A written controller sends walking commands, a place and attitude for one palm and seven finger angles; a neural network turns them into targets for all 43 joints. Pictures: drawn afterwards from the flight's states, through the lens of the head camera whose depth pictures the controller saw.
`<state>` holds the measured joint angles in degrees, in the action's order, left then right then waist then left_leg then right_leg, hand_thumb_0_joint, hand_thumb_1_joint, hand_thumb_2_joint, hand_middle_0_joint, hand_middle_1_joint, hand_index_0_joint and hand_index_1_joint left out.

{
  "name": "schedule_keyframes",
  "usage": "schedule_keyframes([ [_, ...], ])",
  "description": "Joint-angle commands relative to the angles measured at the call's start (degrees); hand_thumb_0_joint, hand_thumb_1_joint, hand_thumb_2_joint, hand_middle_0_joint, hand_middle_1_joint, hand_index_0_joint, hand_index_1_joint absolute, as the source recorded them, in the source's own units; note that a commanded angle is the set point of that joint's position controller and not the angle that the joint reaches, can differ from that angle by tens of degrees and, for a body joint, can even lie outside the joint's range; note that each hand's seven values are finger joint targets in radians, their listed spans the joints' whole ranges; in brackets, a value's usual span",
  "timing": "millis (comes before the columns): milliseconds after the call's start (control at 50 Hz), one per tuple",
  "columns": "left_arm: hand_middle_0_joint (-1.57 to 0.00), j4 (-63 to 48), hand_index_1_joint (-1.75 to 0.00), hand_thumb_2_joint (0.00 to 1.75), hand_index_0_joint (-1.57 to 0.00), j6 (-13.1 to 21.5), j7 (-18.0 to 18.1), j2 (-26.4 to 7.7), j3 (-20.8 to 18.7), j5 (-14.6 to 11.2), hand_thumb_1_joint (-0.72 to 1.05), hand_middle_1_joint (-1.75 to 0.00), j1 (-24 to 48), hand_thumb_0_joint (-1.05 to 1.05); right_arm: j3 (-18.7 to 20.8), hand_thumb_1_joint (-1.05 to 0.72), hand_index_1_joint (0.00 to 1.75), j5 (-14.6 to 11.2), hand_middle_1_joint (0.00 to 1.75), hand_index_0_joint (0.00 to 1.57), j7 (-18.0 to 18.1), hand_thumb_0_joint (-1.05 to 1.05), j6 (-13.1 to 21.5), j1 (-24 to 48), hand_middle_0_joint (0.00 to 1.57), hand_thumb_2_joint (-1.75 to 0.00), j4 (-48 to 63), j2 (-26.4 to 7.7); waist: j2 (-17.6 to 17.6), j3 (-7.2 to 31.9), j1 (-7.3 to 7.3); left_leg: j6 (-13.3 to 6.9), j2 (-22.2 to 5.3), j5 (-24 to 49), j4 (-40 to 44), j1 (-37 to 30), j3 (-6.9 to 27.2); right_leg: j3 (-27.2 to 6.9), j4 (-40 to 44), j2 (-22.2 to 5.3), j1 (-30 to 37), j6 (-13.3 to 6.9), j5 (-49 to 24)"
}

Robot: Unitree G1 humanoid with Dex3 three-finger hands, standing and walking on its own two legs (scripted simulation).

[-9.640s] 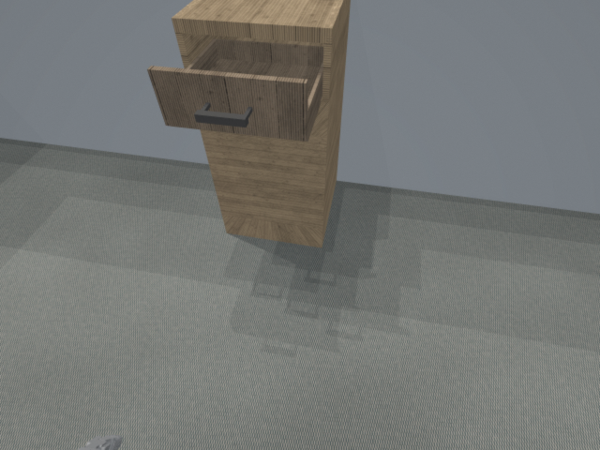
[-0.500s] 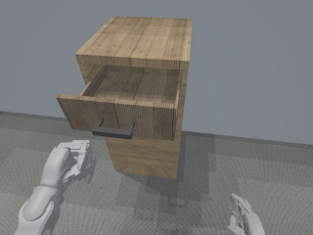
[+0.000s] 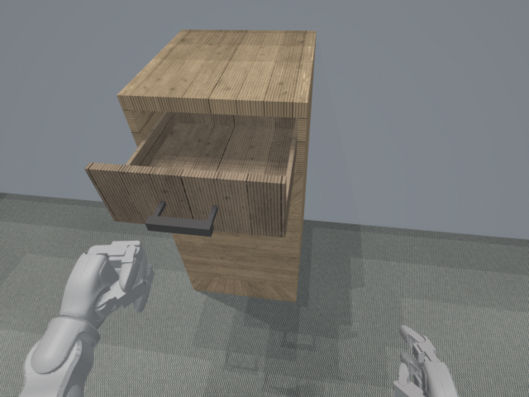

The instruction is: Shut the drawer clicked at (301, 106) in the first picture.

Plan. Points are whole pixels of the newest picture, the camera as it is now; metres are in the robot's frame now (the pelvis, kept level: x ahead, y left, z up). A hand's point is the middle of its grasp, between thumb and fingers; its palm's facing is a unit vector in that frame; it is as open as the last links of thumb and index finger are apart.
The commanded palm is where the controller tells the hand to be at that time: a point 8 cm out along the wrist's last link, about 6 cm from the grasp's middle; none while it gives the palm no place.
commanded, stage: bring the fist close to the handle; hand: left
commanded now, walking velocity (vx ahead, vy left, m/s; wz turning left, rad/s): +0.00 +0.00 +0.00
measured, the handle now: (183, 217) +0.43 +0.20 +0.02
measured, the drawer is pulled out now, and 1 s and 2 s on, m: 0.21 0.21 0.20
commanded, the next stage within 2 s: push the drawer shut in 1.30 s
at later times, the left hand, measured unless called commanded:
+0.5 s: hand (169, 272) +0.29 +0.17 +0.05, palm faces -0.08 -1.00 -0.03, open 3.2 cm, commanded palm +0.27 +0.23 +0.06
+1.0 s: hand (184, 268) +0.32 +0.17 +0.01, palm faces -0.09 -1.00 -0.03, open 3.3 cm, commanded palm +0.31 +0.22 +0.02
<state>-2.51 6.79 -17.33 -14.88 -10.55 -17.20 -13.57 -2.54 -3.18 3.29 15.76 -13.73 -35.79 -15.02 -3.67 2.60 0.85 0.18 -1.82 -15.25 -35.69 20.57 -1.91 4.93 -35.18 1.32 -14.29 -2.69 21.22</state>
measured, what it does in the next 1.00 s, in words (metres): stands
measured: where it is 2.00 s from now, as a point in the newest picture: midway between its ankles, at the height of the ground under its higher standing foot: outside the picture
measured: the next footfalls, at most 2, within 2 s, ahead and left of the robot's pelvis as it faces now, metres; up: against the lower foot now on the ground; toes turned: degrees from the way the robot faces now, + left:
none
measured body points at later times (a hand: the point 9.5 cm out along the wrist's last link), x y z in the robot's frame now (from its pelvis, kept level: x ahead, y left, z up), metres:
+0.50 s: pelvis +0.01 +0.01 -0.01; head +0.03 -0.01 +0.44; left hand +0.29 +0.23 +0.06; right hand +0.16 -0.24 -0.10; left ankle +0.04 +0.12 -0.73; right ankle -0.02 -0.08 -0.73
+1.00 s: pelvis -0.01 +0.01 -0.04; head +0.05 +0.01 +0.41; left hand +0.32 +0.22 +0.01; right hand +0.12 -0.24 -0.14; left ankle +0.04 +0.12 -0.73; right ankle -0.02 -0.08 -0.73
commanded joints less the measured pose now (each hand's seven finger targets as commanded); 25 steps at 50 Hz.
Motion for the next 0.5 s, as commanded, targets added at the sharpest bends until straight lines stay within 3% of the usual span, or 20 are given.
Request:
schedule_keyframes([
  [0,-1.40,-9.9,-1.60,0.90,-1.40,4.4,-0.1,-6.7,-3.1,-0.4,0.90,-1.60,10.3,0.00,2.9,-0.90,0.30,0.0,0.30,0.20,0.5,0.00,3.2,6.2,0.20,-0.90,9.2,-6.3,3.6,5.5,-0.53,-2.2,2.0,6.1,2.2,-6.2,1.1,-5.0,7.5,-1.9,-5.5,3.7,-13.4],
  [40,-1.40,-10.1,-1.60,0.90,-1.40,5.6,0.6,-6.5,-1.6,0.3,0.90,-1.60,13.9,0.00,2.8,-0.90,0.30,0.2,0.30,0.20,0.5,0.00,3.3,5.9,0.20,-0.90,8.9,-6.4,4.7,4.9,-1.57,-2.4,1.8,5.5,1.8,-6.1,1.5,-4.6,7.0,-1.5,-7.1,3.5,-12.0],
  [100,-1.40,-8.6,-1.60,0.90,-1.40,7.4,1.2,-6.6,-1.4,1.1,0.90,-1.60,16.4,0.00,3.0,-0.90,0.30,0.4,0.30,0.20,0.5,0.00,3.0,5.3,0.20,-0.90,8.6,-6.4,3.5,6.8,-1.72,-2.3,1.9,5.6,1.4,-6.6,1.7,-4.3,5.7,-1.4,-7.7,3.1,-11.9],
  [140,-1.40,-7.3,-1.60,0.90,-1.40,8.4,2.1,-8.5,-3.1,1.6,0.90,-1.60,17.5,0.00,3.2,-0.90,0.30,0.5,0.30,0.20,0.4,0.00,2.6,5.0,0.20,-0.90,8.1,-6.6,4.2,7.7,-1.57,-2.4,1.8,5.8,0.9,-6.0,1.7,-4.4,5.1,-1.4,-7.7,3.1,-11.9],
  [220,-1.40,-3.8,-1.60,0.90,-1.40,9.2,2.3,-6.6,-2.2,1.7,0.90,-1.60,16.7,0.00,3.2,-0.90,0.30,0.6,0.30,0.20,0.0,0.00,1.6,5.0,0.20,-0.90,8.6,-6.2,2.5,10.1,-1.09,-2.1,2.0,7.9,0.2,-5.7,1.3,-3.9,3.1,-1.5,-7.1,2.8,-15.7],
  [240,-1.40,-2.5,-1.60,0.90,-1.40,9.4,2.6,-7.7,-3.5,1.9,0.90,-1.60,16.0,0.00,3.4,-0.90,0.30,0.7,0.30,0.20,-0.1,0.00,1.2,4.5,0.20,-0.90,8.3,-6.6,5.1,10.3,-0.97,-2.2,1.8,8.4,-0.1,-4.6,1.4,-3.9,2.8,-1.4,-6.7,2.9,-16.3],
  [260,-1.40,-1.5,-1.60,0.90,-1.40,9.4,2.5,-6.7,-2.9,1.9,0.90,-1.60,15.4,0.00,3.5,-0.90,0.30,0.7,0.30,0.20,-0.2,0.00,0.8,4.6,0.20,-0.90,8.6,-6.5,4.5,10.5,-0.82,-2.2,1.9,8.8,-0.3,-4.3,1.1,-4.0,2.4,-1.4,-6.8,3.0,-17.3],
  [340,-1.40,0.5,-1.60,0.90,-1.40,10.5,2.2,-6.0,-1.6,2.1,0.90,-1.60,18.0,0.00,3.5,-0.90,0.30,0.7,0.30,0.20,-0.5,0.00,-0.3,4.3,0.20,-0.90,8.8,-6.5,4.5,9.7,-1.64,-2.1,1.7,8.7,-1.4,-2.8,1.2,-3.7,1.2,-1.1,-8.7,2.9,-17.2],
  [400,-1.40,0.7,-1.60,0.90,-1.40,11.6,2.2,-5.5,-1.0,2.1,0.90,-1.60,20.0,0.00,3.8,-0.90,0.30,0.7,0.30,0.20,-0.7,0.00,-0.7,3.8,0.20,-0.90,8.9,-6.5,2.7,11.4,-1.99,-2.0,1.7,8.9,-2.3,-3.2,1.3,-3.4,-0.1,-1.0,-9.9,2.7,-17.2],
  [440,-1.40,2.6,-1.60,0.90,-1.40,12.4,2.8,-6.9,-2.2,2.4,0.90,-1.60,20.3,0.00,3.9,-0.90,0.30,1.0,0.30,0.20,-0.7,0.00,-1.3,3.2,0.20,-0.90,8.5,-6.9,5.7,11.2,-2.16,-2.2,1.6,8.8,-3.1,-1.4,1.5,-3.8,-0.6,-0.9,-10.4,2.9,-17.4],
  [480,-1.40,2.0,-1.60,0.90,-1.40,13.5,2.8,-5.2,-1.0,2.5,0.90,-1.60,21.2,0.00,4.1,-0.90,0.30,1.1,0.30,0.20,-0.9,0.00,-1.6,3.1,0.20,-0.90,8.7,-6.5,2.7,13.9,-2.04,-2.0,1.6,10.2,-3.7,-2.6,1.4,-3.4,-2.0,-0.9,-10.7,2.6,-18.5],
])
